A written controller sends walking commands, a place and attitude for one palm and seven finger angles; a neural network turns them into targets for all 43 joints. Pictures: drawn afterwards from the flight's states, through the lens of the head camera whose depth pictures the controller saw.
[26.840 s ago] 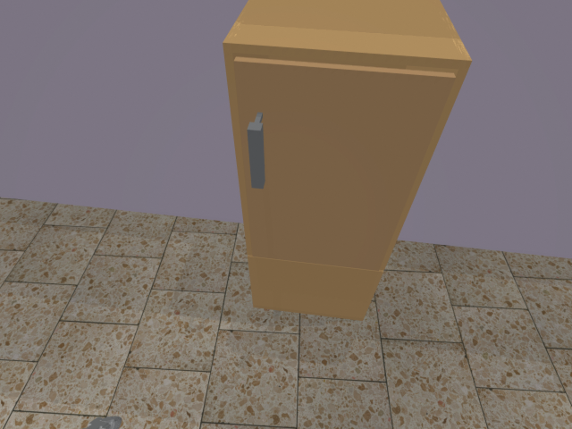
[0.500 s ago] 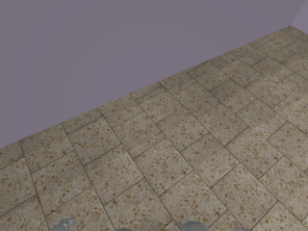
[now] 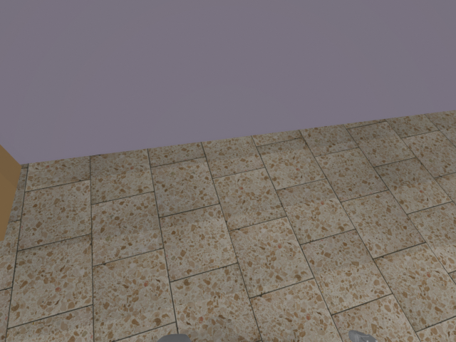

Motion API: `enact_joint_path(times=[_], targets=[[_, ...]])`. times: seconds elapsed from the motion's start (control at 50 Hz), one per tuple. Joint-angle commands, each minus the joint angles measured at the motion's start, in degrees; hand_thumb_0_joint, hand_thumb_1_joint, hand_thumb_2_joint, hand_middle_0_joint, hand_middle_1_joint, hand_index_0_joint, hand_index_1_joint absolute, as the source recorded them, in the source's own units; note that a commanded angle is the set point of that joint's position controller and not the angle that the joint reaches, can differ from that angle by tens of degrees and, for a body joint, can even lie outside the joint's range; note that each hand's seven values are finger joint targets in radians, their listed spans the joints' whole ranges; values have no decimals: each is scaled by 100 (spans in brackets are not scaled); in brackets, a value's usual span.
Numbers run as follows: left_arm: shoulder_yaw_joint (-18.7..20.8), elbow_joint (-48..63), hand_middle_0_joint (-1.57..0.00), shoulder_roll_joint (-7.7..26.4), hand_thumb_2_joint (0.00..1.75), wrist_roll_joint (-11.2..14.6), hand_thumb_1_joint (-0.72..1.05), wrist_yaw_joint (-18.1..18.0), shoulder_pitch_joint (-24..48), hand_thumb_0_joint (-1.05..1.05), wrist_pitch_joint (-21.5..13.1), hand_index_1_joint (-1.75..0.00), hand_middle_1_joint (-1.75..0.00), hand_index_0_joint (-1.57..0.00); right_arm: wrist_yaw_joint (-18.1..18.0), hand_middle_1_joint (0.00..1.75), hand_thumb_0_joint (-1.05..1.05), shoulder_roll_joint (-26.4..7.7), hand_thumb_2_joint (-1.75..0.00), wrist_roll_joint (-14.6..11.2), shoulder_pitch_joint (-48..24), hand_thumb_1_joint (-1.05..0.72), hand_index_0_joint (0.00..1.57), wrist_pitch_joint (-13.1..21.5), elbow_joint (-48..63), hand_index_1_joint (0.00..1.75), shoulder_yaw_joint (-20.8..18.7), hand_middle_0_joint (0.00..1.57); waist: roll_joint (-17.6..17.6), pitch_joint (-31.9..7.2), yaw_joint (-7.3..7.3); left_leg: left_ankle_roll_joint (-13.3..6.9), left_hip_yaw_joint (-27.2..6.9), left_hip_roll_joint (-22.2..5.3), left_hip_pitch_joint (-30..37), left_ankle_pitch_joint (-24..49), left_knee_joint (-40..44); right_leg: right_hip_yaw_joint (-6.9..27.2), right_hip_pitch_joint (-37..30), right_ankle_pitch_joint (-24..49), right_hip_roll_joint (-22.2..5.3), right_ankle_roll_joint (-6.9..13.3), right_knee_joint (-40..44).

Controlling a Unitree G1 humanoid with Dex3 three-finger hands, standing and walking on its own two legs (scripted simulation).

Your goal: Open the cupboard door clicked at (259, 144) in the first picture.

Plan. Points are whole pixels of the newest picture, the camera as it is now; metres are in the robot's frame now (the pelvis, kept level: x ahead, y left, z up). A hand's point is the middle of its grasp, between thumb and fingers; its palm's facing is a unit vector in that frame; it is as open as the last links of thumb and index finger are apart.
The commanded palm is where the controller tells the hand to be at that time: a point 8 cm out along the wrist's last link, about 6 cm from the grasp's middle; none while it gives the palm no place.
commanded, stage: turn to face it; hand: left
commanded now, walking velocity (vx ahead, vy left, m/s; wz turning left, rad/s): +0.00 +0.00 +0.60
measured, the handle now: out of the picture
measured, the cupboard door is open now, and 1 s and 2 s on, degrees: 51 51 51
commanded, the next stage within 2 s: take the last steps up to it in 1.62 s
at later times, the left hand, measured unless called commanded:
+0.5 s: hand out of the picture +0.11 +0.18 -0.13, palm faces +0.23 -0.93 -0.29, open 7.3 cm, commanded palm none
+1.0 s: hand out of the picture -0.05 +0.20 -0.17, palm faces +0.57 -0.78 -0.25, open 7.3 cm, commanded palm none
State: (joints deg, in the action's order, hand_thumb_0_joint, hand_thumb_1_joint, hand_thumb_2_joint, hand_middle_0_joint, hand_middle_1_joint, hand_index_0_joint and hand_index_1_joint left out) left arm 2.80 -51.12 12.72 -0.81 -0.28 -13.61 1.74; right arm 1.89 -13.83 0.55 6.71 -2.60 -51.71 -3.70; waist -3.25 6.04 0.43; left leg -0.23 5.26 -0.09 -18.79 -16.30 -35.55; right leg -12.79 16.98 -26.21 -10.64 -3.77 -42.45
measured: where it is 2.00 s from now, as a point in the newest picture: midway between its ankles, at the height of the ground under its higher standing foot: outside the picture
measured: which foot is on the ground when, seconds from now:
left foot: down 0.00-0.42, up 0.44-0.84, down 0.86-1.00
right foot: up 0.00-0.40, down 0.42-0.84, up 0.86-1.00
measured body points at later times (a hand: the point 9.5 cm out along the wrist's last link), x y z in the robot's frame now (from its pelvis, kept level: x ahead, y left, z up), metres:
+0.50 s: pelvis +0.03 -0.04 +0.01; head +0.09 -0.06 +0.46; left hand +0.09 +0.23 -0.10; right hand +0.14 -0.29 -0.15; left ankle -0.03 +0.08 -0.67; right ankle +0.04 -0.15 -0.72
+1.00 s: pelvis +0.03 -0.01 +0.01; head +0.06 +0.04 +0.45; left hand -0.08 +0.24 -0.15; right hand +0.28 -0.16 -0.11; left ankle -0.01 +0.06 -0.72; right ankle +0.08 -0.17 -0.64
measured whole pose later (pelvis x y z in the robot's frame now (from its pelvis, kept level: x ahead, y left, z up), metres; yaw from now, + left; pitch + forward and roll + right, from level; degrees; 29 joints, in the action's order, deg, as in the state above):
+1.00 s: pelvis +0.03 -0.01 +0.01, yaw +33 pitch +1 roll +0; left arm 4.4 -53.1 15.9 -1.0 -0.4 -11.9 4.2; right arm 0.3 -12.9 0.9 6.0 -1.4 -50.7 -2.5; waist -3.2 5.8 1.5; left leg -2.6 1.9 1.5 -17.8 -16.5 -32.8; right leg -2.0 27.7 -25.8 -6.9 -4.7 -65.1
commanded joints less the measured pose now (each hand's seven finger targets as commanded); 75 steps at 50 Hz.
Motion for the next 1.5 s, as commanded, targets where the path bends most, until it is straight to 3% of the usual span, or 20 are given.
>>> enact_joint_path(times=[0.0, 0.12, 0.26, 0.36, 0.38, 0.4, 0.42, 0.5, 0.72, 0.78, 0.8, 0.82, 0.84, 0.86, 0.98, 1.24, 1.26, 1.3, 1.38, 1.48], targets=[[217, 791, -20, 634, 90, -30, 90, -78, 708, 0, -13, -30, -30, -20, -221, 30, 0, -1462, -90, 78, 1152, -90, 20, 147, 119, 30, -347, 20, 1343, -1231, -582, -1318, -2578, -2180, 1656, 3001, 1472, 1218, 1895, -737, 280, -36, -2508], [229, 390, -20, 585, 90, -17, 90, -21, 356, 0, 4, -30, -30, -20, -327, 30, 0, -1019, -90, 47, 583, -90, 20, 263, 242, 30, -187, 20, 933, -1105, -136, -832, -1701, -1300, 1567, 3604, 1364, 1336, 1670, 468, 476, -166, -2234], [170, 598, -20, 558, 90, 22, 90, -49, 761, 0, 5, -30, -30, -20, -281, 30, 0, -1092, -90, 96, 625, -90, 20, 184, 195, 30, -259, 20, 1164, -921, -221, -927, -2183, -1236, 1187, 3008, 1336, 1251, 990, 203, 750, -136, -734], [212, 488, -20, 637, 90, 60, 90, -78, 146, 0, -112, -30, -30, -20, -266, 30, 0, -1046, -90, 42, 203, -90, 20, 131, 317, 30, -303, 20, 1121, -1050, 124, -595, -2362, -859, 268, 2513, 793, 1143, -777, 1243, 971, 6, 1434], [267, 442, -20, 907, 90, 25, 90, -112, -108, 0, -183, -30, -30, -20, -241, 30, 0, -841, -90, -17, 216, -90, 20, 141, 369, 30, -282, 20, 463, -1195, 252, -283, -2152, -516, -446, 1466, 312, 1609, -1746, 1800, 435, 115, 2199], [386, 415, -20, 1474, 90, -74, 90, -175, -271, 0, -231, -30, -30, -20, -208, 30, 0, -439, -90, -63, 263, -90, 20, 154, 481, 30, -231, 20, -1376, -1278, 323, 219, -987, 422, -1476, -1079, -1090, 3206, -2376, 2650, -1213, 720, 2550], [336, 435, -20, 1530, 90, -53, 90, -186, -279, 0, -216, -30, -30, -20, -193, 30, 0, -673, -90, -12, 239, -90, 20, 107, 499, 30, -271, 20, -1312, -1145, 299, 261, -866, 351, -1413, -2162, -2519, 3415, -1561, 3158, -1916, 1291, 2544], [144, 587, -20, 789, 90, 9, 90, -177, 437, 0, -222, -30, -30, -20, -73, 30, 0, -510, -90, 32, 305, -90, 20, -64, 207, 30, -242, 20, -1027, -572, -136, 431, -713, -81, -1505, -846, -3581, 1497, -1072, 4012, -702, 979, 2227], [319, 318, -20, 1091, 90, -88, 90, -155, -330, 0, -230, -30, -30, -20, -5, 30, 0, -243, -90, -8, -444, -90, 20, 3, 436, 30, -59, 20, -959, -761, 224, 354, 74, -79, -745, -927, -837, 792, -1690, 4856, -1023, 1021, 1671], [366, 321, -20, 1172, 90, -48, 90, -113, -135, 0, -204, -30, -30, -20, -30, 30, 0, -408, -90, 9, 45, -90, 20, 56, 366, 30, -91, 20, -810, -896, -100, 215, 188, 29, 376, -37, 328, 431, -1069, 4266, -978, 709, 1020], [351, 355, -20, 1099, 90, -3, 90, -89, -55, 0, -179, -30, -30, -20, -35, 30, 0, -665, -90, 34, 471, -90, 20, 101, 254, 30, -158, 20, -155, -1117, -363, 100, -68, -135, 1303, 812, 991, 247, -478, 3610, -840, 451, 203], [279, 541, -20, 733, 90, 44, 90, -35, 10, 0, -134, -30, -30, -20, -73, 30, 0, -1359, -90, 93, 904, -90, 20, 150, 198, 30, -342, 20, 1575, -1372, -596, -607, -2164, -1622, 2233, 2412, 1247, 49, 1084, 408, 20, -17, -1197], [162, 758, -20, 559, 90, 23, 90, -57, 446, 0, -90, -30, -30, -20, -135, 30, 0, -1680, -90, 56, 1255, -90, 20, 120, 127, 30, -405, 20, 1919, -1376, -730, -1252, -3041, -2386, 2170, 3875, 1390, 684, 1753, -1289, 381, -97, -2156], [190, 825, -20, 706, 90, -1, 90, -73, 509, 0, -48, -30, -30, -20, -172, 30, 0, -1662, -90, 66, 1175, -90, 20, 107, 115, 30, -369, 20, 1317, -1367, -642, -1478, -2793, -2517, 1952, 3340, 1378, 1142, 1804, -1121, 243, -24, -2499], [249, 351, -20, 673, 90, -39, 90, -9, 202, 0, 23, -30, -30, -20, -305, 30, 0, -1054, -90, 49, 305, -90, 20, 242, 334, 30, -167, 20, 1011, -1001, -82, -832, -1749, -1286, 1260, 2893, 1535, 1354, 1581, 499, 405, -154, -2429], [194, 569, -20, 634, 90, 54, 90, -77, 326, 0, -103, -30, -30, -20, -262, 30, 0, -1069, -90, 55, 326, -90, 20, 141, 288, 30, -311, 20, 1187, -1061, 17, -721, -2581, -914, 434, 2791, 917, 1184, -465, 864, 1041, -19, 1042], [240, 490, -20, 742, 90, 55, 90, -103, -10, 0, -155, -30, -30, -20, -252, 30, 0, -959, -90, 15, 215, -90, 20, 142, 334, 30, -294, 20, 942, -1183, 204, -495, -2484, -693, -33, 2160, 609, 1330, -1269, 1500, 842, 18, 1921], [368, 459, -20, 1534, 90, -80, 90, -177, -256, 0, -222, -30, -30, -20, -207, 30, 0, -451, -90, -41, 244, -90, 20, 145, 510, 30, -234, 20, -1471, -1184, 325, 301, -807, 585, -1616, -1948, -1765, 3516, -2035, 2818, -1712, 1045, 2602], [159, 604, -20, 819, 90, -3, 90, -178, 566, 0, -195, -30, -30, -20, -94, 30, 0, -525, -90, 43, 400, -90, 20, -64, 161, 30, -253, 20, -941, -483, -175, 374, -793, -71, -1465, -869, -3607, 1748, -785, 3116, -774, 1063, 2395], [197, 422, -20, 857, 90, -42, 90, -178, 63, 0, -255, -30, -30, -20, -53, 30, 0, -276, -90, 9, 83, -90, 20, -54, 173, 30, -129, 20, -715, -630, 27, 465, -355, -119, -1198, -835, -2280, 1133, -1344, 4034, -759, 1019, 2159]])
